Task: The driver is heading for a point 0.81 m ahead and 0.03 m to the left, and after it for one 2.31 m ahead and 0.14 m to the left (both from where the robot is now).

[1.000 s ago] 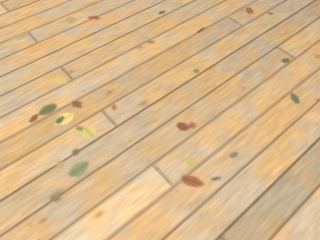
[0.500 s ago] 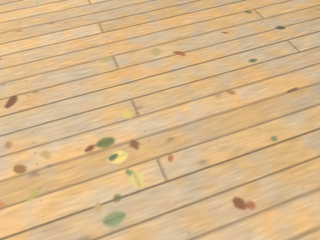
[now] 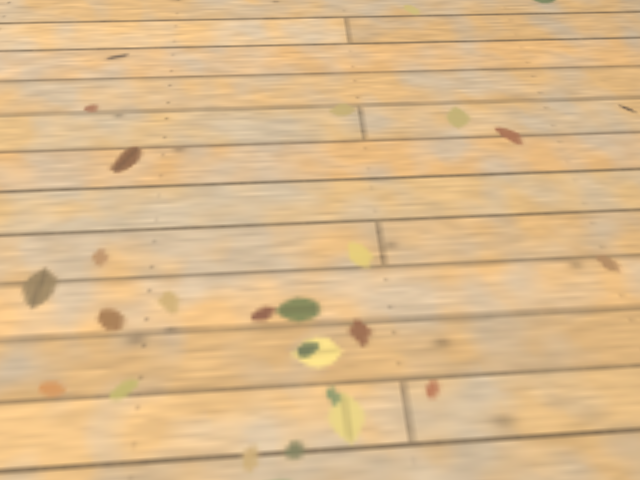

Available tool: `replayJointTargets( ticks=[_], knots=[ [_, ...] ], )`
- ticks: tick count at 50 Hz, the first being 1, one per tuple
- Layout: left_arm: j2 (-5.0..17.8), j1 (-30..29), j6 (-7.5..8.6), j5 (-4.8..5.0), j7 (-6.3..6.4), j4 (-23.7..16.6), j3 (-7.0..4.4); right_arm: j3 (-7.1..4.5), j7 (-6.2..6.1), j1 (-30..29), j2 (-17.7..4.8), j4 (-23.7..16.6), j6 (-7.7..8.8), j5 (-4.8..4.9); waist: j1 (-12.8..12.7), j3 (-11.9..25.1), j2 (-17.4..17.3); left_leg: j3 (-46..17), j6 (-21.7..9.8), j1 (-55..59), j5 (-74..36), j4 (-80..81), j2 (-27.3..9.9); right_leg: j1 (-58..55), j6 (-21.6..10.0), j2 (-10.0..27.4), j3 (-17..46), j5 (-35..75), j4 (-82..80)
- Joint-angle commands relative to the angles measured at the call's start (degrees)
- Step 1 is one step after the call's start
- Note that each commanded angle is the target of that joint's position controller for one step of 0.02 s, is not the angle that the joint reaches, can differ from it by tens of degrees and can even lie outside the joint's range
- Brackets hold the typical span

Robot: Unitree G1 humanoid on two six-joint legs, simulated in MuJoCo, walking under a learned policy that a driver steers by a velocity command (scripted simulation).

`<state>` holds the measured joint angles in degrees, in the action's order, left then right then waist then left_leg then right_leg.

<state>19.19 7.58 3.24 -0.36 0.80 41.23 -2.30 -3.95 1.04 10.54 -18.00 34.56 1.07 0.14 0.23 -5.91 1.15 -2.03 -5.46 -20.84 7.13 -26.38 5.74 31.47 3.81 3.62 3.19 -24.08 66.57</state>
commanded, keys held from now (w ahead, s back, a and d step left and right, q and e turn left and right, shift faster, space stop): q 0.24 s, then w+q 0.10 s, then w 0.48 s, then w+e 0.18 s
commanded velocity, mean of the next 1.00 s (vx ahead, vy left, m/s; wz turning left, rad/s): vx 0.31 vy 0.00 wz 0.30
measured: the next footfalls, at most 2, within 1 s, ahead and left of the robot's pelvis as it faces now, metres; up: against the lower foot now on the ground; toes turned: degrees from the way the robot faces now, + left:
right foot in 0.28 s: +0.21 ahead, -0.14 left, +0.00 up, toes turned +17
left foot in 0.68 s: +0.23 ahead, +0.15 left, +0.00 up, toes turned +18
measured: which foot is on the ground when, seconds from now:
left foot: down 0.00-0.28, up 0.30-0.66, down 0.68-1.00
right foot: up 0.00-0.26, down 0.28-0.70, up 0.72-1.00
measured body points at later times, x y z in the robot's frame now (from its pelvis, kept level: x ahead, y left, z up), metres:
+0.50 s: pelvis +0.14 -0.04 +0.01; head +0.16 -0.04 +0.46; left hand +0.15 +0.26 -0.09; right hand +0.37 -0.26 -0.09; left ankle +0.11 +0.11 -0.67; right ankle +0.17 -0.15 -0.74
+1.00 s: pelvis +0.31 +0.08 +0.01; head +0.33 +0.10 +0.46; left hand +0.42 +0.37 -0.09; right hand +0.42 -0.19 -0.10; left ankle +0.20 +0.14 -0.74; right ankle +0.52 -0.03 -0.68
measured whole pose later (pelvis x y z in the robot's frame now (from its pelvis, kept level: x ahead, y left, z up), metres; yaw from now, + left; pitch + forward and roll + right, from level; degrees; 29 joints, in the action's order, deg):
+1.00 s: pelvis +0.31 +0.08 +0.01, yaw +15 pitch +2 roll +1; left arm 17.3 8.9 3.6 1.2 -2.2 40.8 -2.6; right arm -2.4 0.2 21.8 -15.3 44.8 4.4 -0.3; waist 3.7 -0.4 3.3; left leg 3.1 -2.9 0.8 15.1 -12.1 3.0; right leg 39.8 0.7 4.8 1.4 0.6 43.5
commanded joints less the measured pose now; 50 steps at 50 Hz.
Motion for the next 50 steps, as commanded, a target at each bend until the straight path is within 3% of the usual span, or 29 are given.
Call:
replayJointTargets(
  ticks=[1,3,6,10,12,13,14,15,16,17,18,20,23,27,29,32,34,35,36,37,38,40,41,44,47,50],
  knots=[
    [4.62,6.72,-0.96,-0.54,0.77,-1.66,-1.33,-2.83,-1.13,-1.42,-9.26,-3.27,0.62,-0.25,-2.83,12.76,-3.97,-13.28,-11.73,6.23,-36.04,6.32,-14.54,-1.43,1.90,-0.54,0.00,3.94,-5.89],
    [3.81,4.24,-1.36,-0.72,0.87,-2.42,-1.03,-2.93,-1.92,-1.07,-9.61,-2.38,-0.13,0.24,-2.15,13.68,-4.84,-12.84,-10.40,5.83,-33.28,5.28,-13.10,-1.99,2.55,-1.60,0.30,7.96,-11.25],
    [3.61,0.03,-1.82,-0.21,0.53,-3.64,-0.93,-2.87,-2.77,-0.82,-9.56,-1.78,-1.50,0.55,-0.81,13.99,-6.41,-14.70,-8.13,5.54,-23.76,4.22,-11.70,-3.67,2.65,-3.19,1.10,13.02,-18.31],
    [4.22,-3.47,-1.60,0.15,0.04,-5.19,-1.27,-2.70,-2.84,-0.22,-9.20,-1.35,-2.54,0.53,0.37,12.59,-8.59,-20.86,-6.94,7.87,-16.37,1.19,-12.01,-5.43,1.56,-5.14,2.70,10.39,-26.62],
    [4.79,-2.23,-0.99,0.22,-0.23,-5.22,-1.79,-2.44,-2.88,-1.10,-8.63,-1.61,-2.76,0.85,-0.58,12.25,-9.99,-24.15,-5.53,9.75,-14.99,-1.33,-11.50,-8.73,0.23,-5.48,2.93,11.05,-33.84],
    [4.73,0.05,-0.61,0.30,-0.40,-4.63,-2.04,-2.19,-2.95,-2.18,-7.97,-1.89,-2.90,1.23,-2.15,12.73,-10.10,-24.39,-4.08,8.69,-9.21,-2.97,-10.01,-13.62,-1.04,-4.95,2.13,16.09,-40.58],
    [6.33,1.72,-0.44,-0.18,-0.25,-4.49,-2.59,-1.50,-2.95,-0.91,-5.86,-2.02,-2.89,1.00,-2.22,13.58,-7.60,-22.81,-1.82,4.43,2.69,-6.98,-7.35,-20.97,-3.45,0.29,5.04,19.65,-44.25],
    [9.73,2.51,-0.86,-0.90,0.20,-5.08,-3.20,-0.32,-2.82,4.17,-1.72,-1.71,-2.75,-0.10,0.61,15.57,5.48,-13.91,1.61,-3.64,25.94,-19.76,-0.24,-29.38,-8.81,12.79,16.41,24.07,-45.43],
    [11.72,6.19,-1.15,-1.73,-0.10,-3.39,-4.09,-1.02,-2.69,4.53,-4.91,-3.54,-1.93,0.70,0.34,12.93,16.45,-8.20,3.24,-17.53,31.53,-28.36,2.07,-31.76,-17.38,20.01,34.12,11.52,-51.05],
    [8.69,5.20,-0.75,-0.89,-0.17,-4.27,-3.56,-2.16,-2.68,3.49,-9.09,-2.61,-1.50,0.65,-0.74,9.78,10.60,-8.58,4.64,-20.73,26.13,-34.93,-2.82,-30.34,-18.04,19.05,33.29,-0.81,-52.45],
    [6.24,4.52,-0.66,-0.31,0.04,-4.30,-2.98,-2.66,-2.59,1.15,-10.02,-2.19,-1.63,0.64,-1.41,7.69,7.49,-7.31,5.48,-21.54,21.81,-36.70,-4.07,-28.37,-15.84,15.65,27.59,-6.47,-52.62],
    [4.96,3.81,-0.65,0.51,0.40,-3.98,-2.47,-2.19,-2.30,1.04,-7.46,-1.57,-1.91,0.25,-1.35,5.82,6.80,-5.68,7.21,-21.54,17.37,-37.85,-5.42,-26.36,-13.61,11.78,21.17,-6.96,-53.91],
    [4.93,6.69,0.09,0.10,0.32,-2.65,-2.51,-0.77,-1.31,-1.04,-3.24,-1.62,-0.31,0.49,-2.80,5.11,7.17,-1.77,7.33,-18.07,11.97,-31.79,-6.03,-24.27,-13.73,8.84,13.35,-0.49,-56.66],
    [7.09,7.54,0.39,1.01,-0.32,-1.58,-3.17,0.58,-0.40,-5.02,-1.08,-2.21,1.34,0.38,-3.92,5.61,7.63,1.47,6.63,-9.65,8.16,-16.51,-7.51,-22.17,-14.24,8.53,7.67,7.71,-56.90],
    [8.40,9.22,0.31,1.53,-0.84,-0.70,-3.54,0.59,0.03,-5.88,-1.75,-2.12,1.79,0.66,-4.38,5.52,8.01,2.75,6.23,-5.08,8.04,-11.23,-6.80,-20.89,-14.51,9.24,6.75,8.54,-56.15],
    [8.72,9.67,-0.22,2.51,-1.36,0.18,-3.48,0.22,0.41,-3.07,-2.74,-0.97,2.20,1.04,-1.83,5.48,7.07,4.41,4.25,4.56,3.71,-2.22,-5.57,-17.64,-13.76,10.18,6.32,7.47,-53.13],
    [5.59,10.08,-0.06,1.85,-1.55,0.79,-2.22,-1.06,-0.31,5.12,-4.88,1.73,1.88,1.37,2.52,8.34,4.91,2.73,2.10,18.92,4.31,0.80,-5.79,-11.67,-10.64,7.65,3.35,10.20,-45.25],
    [1.15,8.51,0.42,0.59,-1.90,-0.49,-0.62,-2.08,-1.10,13.08,-8.62,2.82,1.77,0.75,6.11,13.14,-3.96,-10.93,-1.29,29.41,9.09,4.96,-16.42,-4.51,-6.81,2.74,-2.51,7.27,-27.55],
    [-0.29,8.34,1.67,0.97,-1.42,-4.09,-0.11,-3.67,-0.91,16.31,-15.53,3.32,1.57,-0.02,5.88,14.47,-18.38,-33.65,-10.04,35.37,22.45,11.66,-27.37,12.50,-4.23,-3.61,-5.51,-5.70,-10.57],
    [5.53,6.71,2.42,1.79,-1.07,-3.80,-1.69,-2.50,-0.45,15.63,-11.12,3.48,2.34,0.32,6.72,11.23,-12.27,-35.92,-11.72,32.65,26.45,13.20,-27.20,17.77,-4.33,-1.06,-0.53,-6.86,-1.51],
    [6.66,6.28,2.78,2.41,-1.38,-3.77,-2.20,-1.33,-0.24,13.31,-7.99,3.39,2.97,0.26,5.10,7.44,-11.50,-30.29,-10.38,30.18,24.79,13.34,-25.04,20.01,-5.38,0.99,0.25,-1.50,0.25],
    [5.25,5.62,2.88,1.26,-1.60,-2.85,-2.08,-0.40,0.02,8.84,-5.03,3.07,3.42,-0.03,2.96,4.35,-7.86,-21.61,-8.73,24.53,12.70,14.91,-20.87,17.89,-5.10,3.22,0.04,6.47,-2.80],
    [4.52,5.53,2.65,0.95,-1.90,-2.77,-2.06,-0.06,-0.05,7.60,-4.23,3.02,3.43,-0.28,1.78,3.74,-7.80,-18.19,-8.00,21.80,6.40,15.86,-19.46,15.49,-4.70,4.02,0.06,8.97,-4.44],
    [2.05,5.11,1.42,1.25,-2.59,-2.40,-1.43,-0.37,-0.56,6.79,-4.57,3.88,3.95,-0.36,0.81,3.86,-6.67,-9.11,-7.30,19.30,-7.11,17.78,-17.92,13.51,-2.81,3.53,-1.09,15.78,-9.05],
    [-0.05,0.28,0.93,1.48,-2.83,-3.90,-0.52,-0.58,-1.02,7.59,-5.52,5.54,4.21,-0.58,2.09,2.47,-5.38,-2.04,-5.62,16.60,-10.63,18.80,-16.59,10.31,-2.35,1.91,-1.20,24.00,-19.80],
    [-0.74,-5.26,1.15,1.69,-3.57,-5.83,0.01,-0.87,-1.30,9.55,-6.89,7.44,4.48,-0.24,3.96,0.92,-4.88,1.91,-4.50,16.11,-10.08,20.01,-17.21,6.64,-3.70,0.17,-2.68,30.15,-28.51]
  ],
)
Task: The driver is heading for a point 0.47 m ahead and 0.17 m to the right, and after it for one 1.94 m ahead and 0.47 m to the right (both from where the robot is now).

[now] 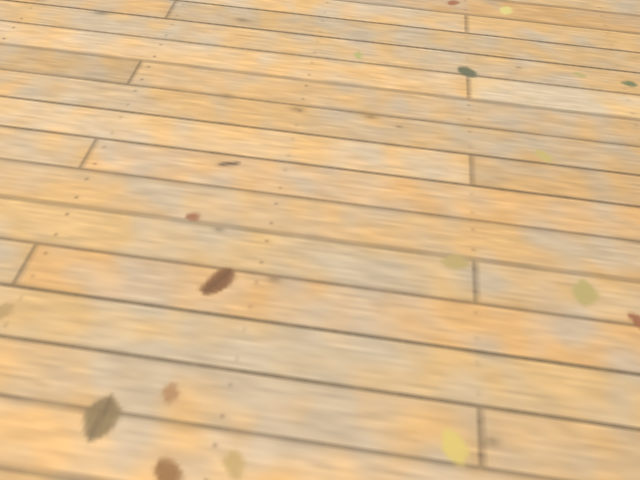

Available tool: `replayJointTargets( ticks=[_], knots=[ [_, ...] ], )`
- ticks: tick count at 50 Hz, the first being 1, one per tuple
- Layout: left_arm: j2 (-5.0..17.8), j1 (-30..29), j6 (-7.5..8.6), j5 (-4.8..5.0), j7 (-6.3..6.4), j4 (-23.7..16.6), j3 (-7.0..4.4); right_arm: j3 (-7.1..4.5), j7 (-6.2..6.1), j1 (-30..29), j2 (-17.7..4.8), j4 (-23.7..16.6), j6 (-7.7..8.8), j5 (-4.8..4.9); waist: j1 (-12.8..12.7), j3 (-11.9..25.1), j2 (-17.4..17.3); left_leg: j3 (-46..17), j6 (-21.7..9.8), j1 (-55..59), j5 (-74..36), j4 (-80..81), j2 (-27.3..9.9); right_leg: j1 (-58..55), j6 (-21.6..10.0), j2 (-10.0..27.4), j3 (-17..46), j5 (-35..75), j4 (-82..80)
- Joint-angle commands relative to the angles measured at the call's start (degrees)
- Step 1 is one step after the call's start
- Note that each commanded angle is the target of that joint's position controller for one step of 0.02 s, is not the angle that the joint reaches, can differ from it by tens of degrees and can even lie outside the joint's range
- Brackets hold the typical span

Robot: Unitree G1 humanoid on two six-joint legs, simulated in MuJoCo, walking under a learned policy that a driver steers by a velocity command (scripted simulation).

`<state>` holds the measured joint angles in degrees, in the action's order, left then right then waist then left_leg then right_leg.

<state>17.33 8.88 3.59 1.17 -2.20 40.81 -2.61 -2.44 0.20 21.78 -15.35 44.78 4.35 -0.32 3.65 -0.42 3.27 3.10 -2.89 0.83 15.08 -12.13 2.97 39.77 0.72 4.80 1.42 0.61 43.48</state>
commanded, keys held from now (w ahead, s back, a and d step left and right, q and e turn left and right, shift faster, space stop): w+e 0.38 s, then e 0.38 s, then no key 0.24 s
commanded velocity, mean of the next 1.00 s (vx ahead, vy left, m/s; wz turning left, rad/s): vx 0.30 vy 0.00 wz -0.47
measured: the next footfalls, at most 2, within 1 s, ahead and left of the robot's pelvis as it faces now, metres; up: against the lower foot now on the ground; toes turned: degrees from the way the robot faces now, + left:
right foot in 0.18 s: +0.29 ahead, -0.13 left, +0.00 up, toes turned -7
left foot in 0.62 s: +0.55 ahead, +0.03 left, +0.00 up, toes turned -32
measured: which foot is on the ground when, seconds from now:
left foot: down 0.00-0.20, up 0.22-0.60, down 0.62-1.00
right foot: up 0.00-0.16, down 0.18-0.62, up 0.64-1.00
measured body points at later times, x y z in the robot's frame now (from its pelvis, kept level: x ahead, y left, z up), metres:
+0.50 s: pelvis +0.29 -0.05 +0.00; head +0.33 -0.06 +0.45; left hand +0.44 +0.21 -0.11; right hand +0.42 -0.35 -0.08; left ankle +0.50 +0.09 -0.69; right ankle +0.25 -0.12 -0.74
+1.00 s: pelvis +0.42 -0.05 -0.01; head +0.44 -0.07 +0.44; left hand +0.69 +0.11 -0.10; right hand +0.40 -0.35 -0.12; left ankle +0.54 +0.03 -0.74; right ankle +0.37 -0.16 -0.74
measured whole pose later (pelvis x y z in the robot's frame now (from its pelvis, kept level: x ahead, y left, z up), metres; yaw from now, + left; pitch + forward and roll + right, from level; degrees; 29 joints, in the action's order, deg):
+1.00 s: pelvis +0.42 -0.05 -0.01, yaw -31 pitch +0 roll +1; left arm 16.6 10.7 -3.5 0.0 0.8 36.7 -2.8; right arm -2.5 -0.4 8.2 -15.8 42.8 -0.3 0.3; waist 1.5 -3.5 0.2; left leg 4.7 -0.7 -18.7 8.3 -27.1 -1.7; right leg 18.8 1.3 1.1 1.0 -17.7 36.8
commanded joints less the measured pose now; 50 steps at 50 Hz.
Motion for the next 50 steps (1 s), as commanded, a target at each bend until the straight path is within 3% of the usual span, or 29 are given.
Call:
replayJointTargets(
  ticks=[1,4,6,7,8,9,10,11,12,13,14,16,17,21,23,26,30,31,32,33,34,35,36,38,40,42,46,48,50],
  knots=[
    [1.15,-8.09,0.86,0.20,-0.88,-6.11,0.38,-2.46,-0.48,-0.80,-9.77,-1.99,1.17,0.43,0.95,-5.09,-6.57,-2.51,-6.84,-4.28,-18.36,5.66,-15.12,-1.78,-1.27,-1.34,-1.02,6.03,-7.15],
    [1.67,-10.87,1.02,0.16,-2.04,-8.06,0.25,-2.65,-0.69,0.35,-10.17,-0.34,0.42,0.81,0.71,-5.34,-5.87,-0.56,-5.62,2.26,-26.06,2.37,-17.17,-0.88,-3.77,-2.48,-1.82,2.67,-10.42],
    [3.04,-9.34,0.90,-0.20,-2.49,-8.61,-0.40,-3.07,-1.22,-0.25,-11.65,-0.38,-0.39,0.71,-1.18,-2.26,-7.41,1.34,-4.19,5.82,-45.59,-4.31,-17.28,-5.27,-5.83,-5.41,-4.90,-3.02,-10.36],
    [4.56,-6.12,0.59,-0.30,-2.40,-8.27,-1.18,-3.34,-1.64,-0.44,-12.61,-0.58,-0.95,0.59,-3.16,0.80,-8.72,2.22,-3.39,7.19,-56.43,-10.32,-16.98,-9.77,-6.98,-7.45,-6.57,-6.32,-9.66],
    [6.79,1.10,0.30,-0.18,-2.05,-6.79,-2.48,-3.40,-2.07,-1.01,-13.10,-0.90,-1.60,0.44,-7.26,5.19,-8.83,3.76,-2.20,5.43,-62.38,-20.60,-15.89,-19.37,-8.58,-9.58,-7.65,-6.53,-10.80],
    [9.82,9.77,-0.13,0.07,-1.14,-5.12,-4.00,-3.12,-2.56,-1.01,-12.82,-1.66,-1.58,0.22,-11.75,9.75,-6.94,4.47,-0.26,-4.94,-55.63,-34.42,-14.25,-35.47,-10.97,-7.84,-2.95,-3.98,-11.98],
    [16.44,14.35,-0.30,-0.22,-0.47,-5.05,-5.47,-0.76,-1.67,5.70,-5.88,-4.31,-0.33,-1.24,-8.44,18.24,6.96,3.72,3.76,-31.34,-13.93,-59.36,-5.36,-61.22,-21.59,8.35,25.51,-8.58,-11.63],
    [12.98,15.72,-0.25,0.38,-0.18,-5.29,-4.52,-0.20,-0.46,4.38,-6.78,-3.78,1.89,-1.14,-9.84,26.91,6.57,-8.09,3.96,-40.27,17.30,-68.68,0.98,-67.56,-25.88,14.56,47.27,-15.77,-21.93],
    [10.40,14.03,-0.27,-0.20,0.11,-5.09,-3.67,-1.54,0.38,-2.71,-10.74,-5.94,3.12,1.66,-11.15,19.02,3.53,-11.19,3.08,-45.67,13.49,-69.99,-2.71,-62.41,-21.96,12.41,39.71,-18.37,-24.61],
    [9.47,10.41,-0.16,-0.14,0.34,-5.37,-3.43,-1.05,0.42,-6.48,-10.24,-7.59,3.89,2.16,-9.49,11.14,-0.71,-10.03,2.39,-46.06,8.68,-65.54,-5.18,-52.67,-19.90,10.22,32.49,-15.81,-25.85],
    [8.47,6.91,-0.11,-0.28,0.46,-5.96,-3.08,-1.06,-0.04,-7.94,-9.58,-7.71,4.08,1.04,-6.93,5.85,-4.48,-9.13,2.60,-44.05,6.16,-60.16,-7.02,-43.33,-18.65,7.93,27.26,-9.91,-26.97],
    [6.76,3.10,0.08,-1.28,0.70,-7.37,-2.53,-1.57,-0.49,-5.93,-9.63,-7.51,2.85,-0.22,-2.91,2.93,-2.09,-9.09,3.75,-36.84,3.57,-55.17,-8.93,-31.96,-18.35,4.83,22.11,-1.63,-29.68],
    [6.62,2.48,0.21,-1.09,0.86,-7.27,-2.59,-1.45,-0.61,-4.86,-8.90,-7.27,2.20,-0.53,-2.10,2.58,-1.24,-8.48,4.72,-35.56,3.14,-53.11,-9.18,-29.07,-18.75,4.20,20.53,0.51,-30.61],
    [8.84,3.48,0.06,-0.80,2.15,-5.81,-3.29,-0.47,-1.17,-10.55,-6.01,-9.00,1.18,-1.33,-2.92,-0.46,-0.72,-5.77,7.86,-32.53,-6.65,-38.69,-7.26,-19.84,-16.66,0.16,12.29,12.58,-29.70],
    [9.36,5.62,-1.01,-0.26,2.90,-4.63,-3.65,0.04,-0.89,-15.08,-4.66,-9.72,1.60,-1.33,-5.04,1.02,0.16,-4.66,8.01,-27.46,-15.76,-28.64,-3.81,-18.74,-13.46,-2.88,9.54,15.09,-26.41],
    [9.64,8.61,-2.62,0.31,3.62,-3.30,-3.89,-0.45,-0.20,-18.45,-5.79,-10.49,1.61,0.00,-6.46,3.54,2.07,-6.37,7.80,-24.30,-19.78,-20.88,-0.80,-22.85,-11.14,-1.91,14.15,9.16,-22.71],
    [7.33,5.01,-3.61,0.09,4.34,-4.84,-3.55,-2.28,-0.06,-13.20,-8.94,-9.29,2.06,-0.35,-1.99,5.29,3.70,-8.79,4.37,-18.07,-19.54,-12.36,-2.34,-28.09,-7.33,-2.03,20.94,3.43,-11.31],
    [4.50,5.85,-3.41,-0.38,4.18,-5.68,-2.69,-2.72,-0.45,-10.24,-10.78,-9.27,2.32,-1.24,-1.22,9.53,0.30,-11.98,1.56,-9.14,-27.81,-11.43,-8.21,-25.81,-4.91,-5.41,18.44,-3.46,-2.40],
    [0.14,14.24,-3.22,-1.58,3.89,-5.50,-1.43,-2.87,-1.01,-9.39,-13.40,-10.23,1.76,-2.36,-5.15,15.65,-13.80,-24.98,-4.94,6.61,-50.55,-15.76,-22.53,-14.36,-1.55,-11.66,12.52,-37.20,12.79],
    [4.07,20.97,-3.20,-0.06,3.49,-5.37,-1.53,-3.40,-0.64,-6.77,-13.18,-8.86,0.33,-1.48,-5.98,21.71,-22.42,-41.05,-13.41,12.00,-39.72,-13.27,-31.31,-5.91,0.30,-11.29,8.76,-43.94,24.32],
    [8.75,18.30,-4.07,0.54,3.78,-3.84,-2.97,-2.64,-0.70,-9.54,-9.74,-10.37,-0.42,-0.80,-4.56,17.17,-14.28,-38.24,-12.07,7.11,-27.16,-10.81,-27.57,-3.48,2.39,-7.95,8.71,-38.22,29.82],
    [10.42,12.53,-5.17,0.49,4.15,-4.64,-3.69,-1.90,-0.98,-11.62,-7.32,-10.89,-1.23,-0.79,-3.20,12.53,-10.30,-30.23,-9.39,2.42,-19.83,-10.02,-23.79,-2.15,3.53,-6.61,6.65,-33.54,31.34],
    [10.17,10.22,-6.40,0.46,4.55,-4.98,-3.95,-1.29,-1.13,-14.29,-6.11,-11.16,-2.01,-0.86,-3.51,9.10,-8.72,-24.45,-8.12,-3.28,-16.54,-8.72,-20.66,-3.07,4.41,-5.30,5.62,-31.09,30.89],
    [7.58,9.42,-7.53,0.34,4.71,-6.09,-3.57,-1.60,-1.51,-17.18,-7.33,-10.48,-2.75,-1.38,-4.84,4.12,-11.78,-16.12,-7.76,-13.31,-14.06,-5.13,-16.44,-7.49,4.89,-3.96,2.66,-27.26,27.00],
    [4.82,9.51,-7.36,-0.15,4.78,-6.30,-2.86,-1.69,-1.58,-16.73,-7.00,-9.38,-2.76,-1.63,-4.72,4.74,-12.26,-12.49,-9.15,-14.46,-17.83,-4.33,-15.43,-11.04,4.75,-4.38,1.02,-26.87,21.68],
    [3.50,8.33,-6.96,-0.82,4.58,-6.71,-2.21,-1.88,-1.54,-16.61,-7.31,-8.44,-2.79,-1.08,-4.42,6.67,-11.39,-11.48,-10.81,-12.97,-22.42,-5.02,-16.98,-13.73,4.18,-3.63,1.03,-26.70,15.39],
    [3.78,5.85,-6.80,-1.02,3.55,-7.08,-1.66,-2.38,-0.98,-17.07,-9.04,-7.06,-3.51,0.02,-3.35,7.44,-11.87,-10.96,-11.62,-13.11,-18.47,-4.92,-18.37,-20.36,2.33,-3.35,-0.32,-22.87,2.91],
    [3.92,6.26,-6.78,-1.10,3.02,-6.67,-1.69,-2.29,-0.67,-17.08,-9.36,-6.14,-3.88,0.69,-4.06,6.49,-11.56,-10.85,-10.71,-13.99,-13.53,-5.99,-17.97,-24.12,0.85,-4.14,-1.48,-19.41,-5.07],
    [3.93,8.10,-6.56,-1.66,2.59,-5.57,-1.73,-1.65,-0.49,-16.09,-7.85,-4.55,-4.06,1.50,-5.70,5.41,-10.20,-9.02,-6.71,-18.42,-8.05,-8.84,-15.65,-32.29,-1.85,-5.15,-2.13,-11.91,-17.32]
  ],
)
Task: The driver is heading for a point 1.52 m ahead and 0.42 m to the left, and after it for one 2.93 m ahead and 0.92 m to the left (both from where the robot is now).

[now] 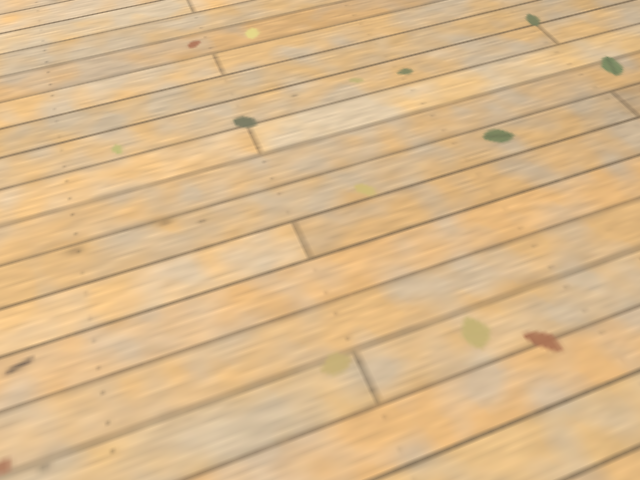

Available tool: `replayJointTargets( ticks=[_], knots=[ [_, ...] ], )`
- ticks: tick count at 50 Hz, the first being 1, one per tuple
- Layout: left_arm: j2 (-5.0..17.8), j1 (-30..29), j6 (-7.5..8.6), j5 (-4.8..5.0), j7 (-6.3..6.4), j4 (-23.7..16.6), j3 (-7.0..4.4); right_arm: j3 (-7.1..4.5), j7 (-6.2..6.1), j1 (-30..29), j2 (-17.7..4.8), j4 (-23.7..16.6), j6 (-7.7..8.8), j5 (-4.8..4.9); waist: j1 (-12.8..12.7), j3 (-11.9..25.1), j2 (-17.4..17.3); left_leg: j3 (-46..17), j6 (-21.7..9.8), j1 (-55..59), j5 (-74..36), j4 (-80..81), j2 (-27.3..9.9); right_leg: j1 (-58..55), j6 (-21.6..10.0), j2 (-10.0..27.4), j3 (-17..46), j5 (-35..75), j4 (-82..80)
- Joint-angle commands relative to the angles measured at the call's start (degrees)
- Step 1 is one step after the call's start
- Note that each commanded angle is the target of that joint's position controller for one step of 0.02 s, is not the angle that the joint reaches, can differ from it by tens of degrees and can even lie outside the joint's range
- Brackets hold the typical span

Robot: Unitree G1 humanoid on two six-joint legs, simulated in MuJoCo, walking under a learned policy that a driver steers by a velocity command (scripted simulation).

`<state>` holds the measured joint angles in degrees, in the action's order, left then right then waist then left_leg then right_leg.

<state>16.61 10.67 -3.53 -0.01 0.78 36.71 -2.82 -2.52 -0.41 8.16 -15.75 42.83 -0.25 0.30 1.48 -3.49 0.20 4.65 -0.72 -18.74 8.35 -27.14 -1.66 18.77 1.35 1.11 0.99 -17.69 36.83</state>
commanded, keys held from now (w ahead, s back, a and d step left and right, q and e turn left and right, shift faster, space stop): no key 1.00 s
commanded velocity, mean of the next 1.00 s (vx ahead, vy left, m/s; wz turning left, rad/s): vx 0.01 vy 0.00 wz -0.05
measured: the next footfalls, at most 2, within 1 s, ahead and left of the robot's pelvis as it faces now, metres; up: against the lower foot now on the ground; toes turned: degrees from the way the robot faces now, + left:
right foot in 0.02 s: +0.06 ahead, -0.12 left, +0.00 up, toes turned +0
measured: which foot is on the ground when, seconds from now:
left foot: down 0.00-1.00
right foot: up 0.00-0.00, down 0.02-1.00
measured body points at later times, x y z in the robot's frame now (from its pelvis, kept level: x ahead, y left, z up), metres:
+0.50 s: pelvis +0.02 -0.01 +0.00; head +0.02 -0.02 +0.45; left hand +0.16 +0.23 -0.11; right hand +0.11 -0.28 -0.13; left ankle +0.03 +0.13 -0.73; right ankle +0.02 -0.12 -0.73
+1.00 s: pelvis +0.02 -0.01 +0.01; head +0.03 -0.02 +0.46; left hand +0.09 +0.24 -0.13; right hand +0.06 -0.28 -0.14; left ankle +0.03 +0.13 -0.73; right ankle +0.02 -0.12 -0.73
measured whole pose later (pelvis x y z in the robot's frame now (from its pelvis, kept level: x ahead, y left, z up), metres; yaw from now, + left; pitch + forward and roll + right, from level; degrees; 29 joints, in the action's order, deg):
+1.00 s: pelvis +0.02 -0.01 +0.01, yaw -1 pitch -2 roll +0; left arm 12.7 12.8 0.2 -0.3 1.7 55.7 -1.3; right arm -1.8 -2.6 10.8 -13.3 62.5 -0.5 -0.2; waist 0.7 -2.1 -0.1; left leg -1.0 2.3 -10.7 13.6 -26.0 -1.9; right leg 10.0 -1.3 -1.4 0.5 -15.3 27.0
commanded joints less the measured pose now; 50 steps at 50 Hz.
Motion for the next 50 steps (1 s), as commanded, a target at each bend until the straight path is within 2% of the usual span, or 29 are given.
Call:
replayJointTargets(
  ticks=[1,2,3,4,6,8,10,11,12,13,14,15,18,27,39,50],
  knots=[
    [6.73,6.15,0.62,-1.11,-0.19,-2.19,-1.71,-0.82,0.40,-0.04,-5.27,-1.59,0.77,0.39,-2.79,8.30,-2.51,-8.06,-4.04,-2.70,4.47,1.95,-8.13,-15.32,-4.90,3.47,5.10,11.07,-15.04],
    [11.17,2.72,0.44,-1.41,0.39,-3.56,-2.27,0.19,0.80,2.45,-1.73,-2.47,1.22,-1.68,1.53,8.31,12.12,-0.55,1.70,-6.52,14.60,-5.75,-0.95,-13.83,-10.71,14.10,17.16,14.98,-17.04],
    [8.40,0.56,1.18,-2.21,0.05,-4.05,-1.57,-0.47,0.22,-2.28,-4.65,-2.79,1.10,-1.71,-2.22,6.19,12.24,-3.69,3.03,-3.26,18.60,-9.44,-0.37,-4.49,-15.38,16.56,19.93,9.27,-20.68],
    [6.52,-2.01,2.18,-2.69,-0.12,-3.93,-0.88,-0.99,0.03,-2.86,-6.01,-2.55,0.85,-1.07,-1.31,4.25,10.85,-5.09,3.17,-1.86,17.07,-11.56,-0.86,-2.77,-14.41,14.21,17.64,6.29,-21.17],
    [5.12,-4.08,3.57,-1.79,-0.17,-3.18,-0.45,-1.14,-0.26,-1.39,-5.48,-0.68,0.38,-1.29,-0.74,4.06,10.88,-5.57,3.83,-1.61,13.92,-10.44,-0.88,-4.86,-11.26,10.66,13.30,10.28,-19.02],
    [4.35,-4.12,3.98,-1.21,-0.17,-2.27,-0.03,-0.87,0.04,0.25,-4.71,0.38,0.39,-1.31,0.04,5.38,8.77,-5.82,4.71,1.48,11.03,-7.53,-1.13,-6.54,-10.75,9.53,11.06,22.30,-15.63],
    [3.68,-2.61,3.88,-0.54,-0.36,-1.17,0.09,-0.37,0.46,1.29,-4.24,1.25,0.80,-1.22,0.20,7.48,6.13,-5.97,4.69,6.77,-1.66,1.08,-1.51,-8.53,-8.58,7.46,9.35,22.79,-13.14],
    [3.50,-1.36,3.92,-0.65,-0.49,-0.67,0.12,-0.38,0.45,1.05,-5.31,1.23,0.82,-1.31,-0.67,7.95,4.69,-7.15,4.31,8.80,-7.95,2.57,-2.75,-8.65,-6.97,5.95,9.04,17.52,-12.67],
    [3.74,0.12,4.01,-1.14,-0.82,-0.46,0.09,-0.79,0.28,1.06,-7.72,1.52,0.68,-1.17,-2.33,6.80,1.62,-7.40,3.27,9.77,-10.14,1.58,-3.49,-6.69,-5.91,4.26,8.55,12.83,-12.85],
    [3.94,0.58,3.81,-1.18,-0.79,-0.32,0.00,-1.30,0.31,0.71,-8.64,2.79,0.53,-0.63,-2.78,5.28,-1.87,-6.78,1.97,6.84,-3.96,0.76,-2.25,-6.87,-4.95,2.66,6.56,10.07,-13.54],
    [4.54,-1.11,3.72,-1.23,-0.69,0.13,-0.03,-0.84,0.41,0.81,-6.36,2.98,0.53,-0.74,-1.15,4.27,-0.67,-6.91,1.75,6.32,-2.06,2.18,-1.94,-6.80,-4.60,2.55,6.15,8.49,-12.79],
    [4.06,-1.98,3.62,-1.04,-0.51,0.00,-0.08,-0.64,0.25,0.61,-5.83,3.69,0.56,-1.08,-1.34,4.08,-1.13,-7.13,1.95,6.32,-2.05,2.81,-2.07,-6.67,-4.65,2.36,5.61,8.57,-12.54],
    [3.37,-1.85,3.23,-1.03,-0.15,0.81,-0.07,-0.52,-0.22,0.92,-5.60,5.31,0.94,-1.00,-1.21,4.33,-1.40,-7.12,2.26,7.71,-3.14,3.05,-2.02,-6.63,-4.53,1.99,5.05,10.71,-12.55],
    [2.80,-0.82,3.68,-0.81,0.22,5.25,-0.42,-0.45,-1.46,1.29,-5.55,9.97,0.70,-0.77,-0.66,3.63,0.21,-6.94,2.04,8.67,-1.43,3.42,-1.78,-6.36,-3.76,1.27,4.00,10.47,-13.66],
    [2.93,1.55,4.15,-0.47,0.90,12.39,-0.21,-0.37,-2.05,1.99,-4.52,15.47,0.26,-0.61,-0.65,2.32,0.17,-6.33,1.91,8.66,-0.76,4.20,-1.03,-6.50,-3.35,0.78,3.09,9.69,-14.97],
    [2.35,2.83,4.23,-0.21,1.12,17.64,0.37,-0.18,-2.45,3.64,-3.59,18.51,0.11,-0.53,-0.82,1.73,-0.10,-5.94,1.96,8.38,-0.92,4.61,-0.62,-6.72,-3.48,0.45,2.49,9.73,-15.73]
  ],
)
Over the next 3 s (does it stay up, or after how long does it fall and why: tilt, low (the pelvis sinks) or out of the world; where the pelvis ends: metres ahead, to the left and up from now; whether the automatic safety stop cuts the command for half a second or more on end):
stays up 0.21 0.03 0.00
